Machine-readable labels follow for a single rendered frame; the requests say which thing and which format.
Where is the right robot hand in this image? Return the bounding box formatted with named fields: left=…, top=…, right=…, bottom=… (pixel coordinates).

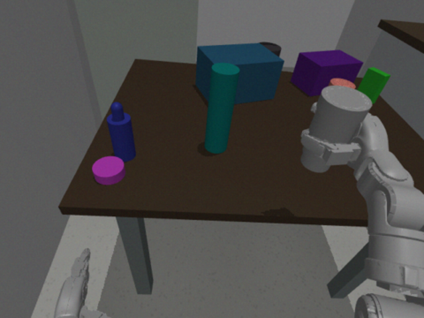
left=301, top=102, right=389, bottom=169

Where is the left robot hand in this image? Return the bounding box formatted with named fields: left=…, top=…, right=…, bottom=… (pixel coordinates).
left=54, top=248, right=111, bottom=318

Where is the right robot arm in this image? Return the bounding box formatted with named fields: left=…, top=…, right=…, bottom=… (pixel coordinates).
left=354, top=150, right=424, bottom=318

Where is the table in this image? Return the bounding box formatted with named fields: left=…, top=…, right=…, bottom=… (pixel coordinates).
left=58, top=59, right=424, bottom=299

